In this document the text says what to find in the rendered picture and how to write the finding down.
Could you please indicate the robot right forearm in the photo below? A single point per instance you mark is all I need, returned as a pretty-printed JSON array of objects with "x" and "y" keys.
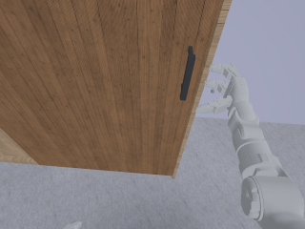
[{"x": 251, "y": 147}]

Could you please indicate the handle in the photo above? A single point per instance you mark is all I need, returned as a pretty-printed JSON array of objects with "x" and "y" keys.
[{"x": 188, "y": 74}]

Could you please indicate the right robot upper arm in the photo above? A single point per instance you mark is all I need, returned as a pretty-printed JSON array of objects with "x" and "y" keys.
[{"x": 274, "y": 202}]

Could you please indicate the wardrobe door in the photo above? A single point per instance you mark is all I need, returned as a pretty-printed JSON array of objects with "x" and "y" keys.
[
  {"x": 96, "y": 84},
  {"x": 8, "y": 147}
]

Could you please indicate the robot right hand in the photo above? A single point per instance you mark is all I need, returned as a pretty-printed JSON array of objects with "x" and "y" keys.
[{"x": 237, "y": 89}]

